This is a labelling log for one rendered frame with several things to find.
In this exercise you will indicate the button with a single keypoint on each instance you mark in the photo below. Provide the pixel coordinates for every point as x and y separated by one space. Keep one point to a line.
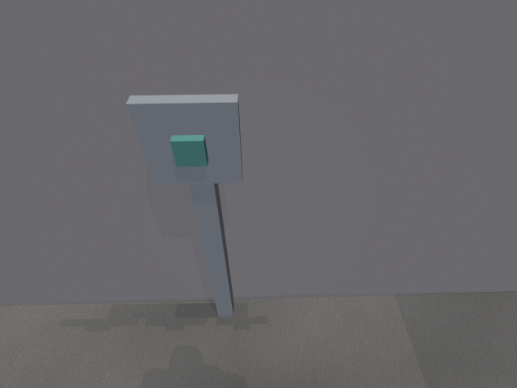
189 150

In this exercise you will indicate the panel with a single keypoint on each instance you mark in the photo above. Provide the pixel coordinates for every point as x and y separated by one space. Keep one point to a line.
155 118

